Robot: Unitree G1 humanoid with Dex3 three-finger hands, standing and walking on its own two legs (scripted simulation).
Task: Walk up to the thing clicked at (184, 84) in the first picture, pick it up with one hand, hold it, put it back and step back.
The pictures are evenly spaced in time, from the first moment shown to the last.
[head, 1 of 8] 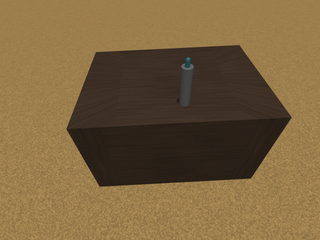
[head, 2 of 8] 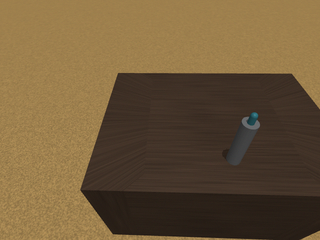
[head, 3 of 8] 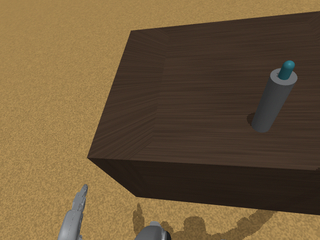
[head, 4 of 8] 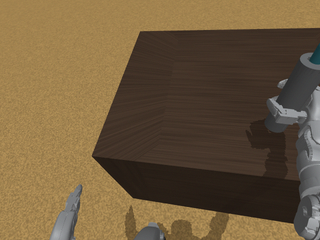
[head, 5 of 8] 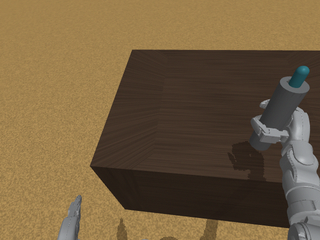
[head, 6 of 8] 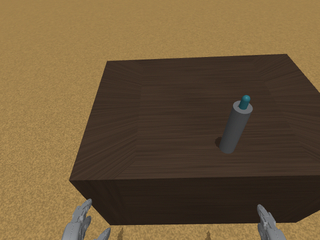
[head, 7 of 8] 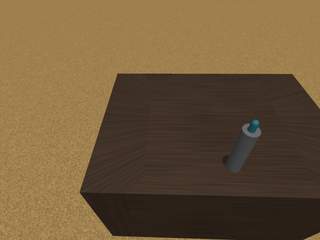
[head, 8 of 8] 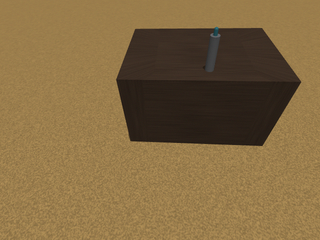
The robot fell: no
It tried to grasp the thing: yes
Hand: right
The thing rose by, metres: 0.22
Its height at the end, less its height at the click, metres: +0.00
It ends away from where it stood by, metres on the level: 0.02
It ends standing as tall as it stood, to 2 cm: yes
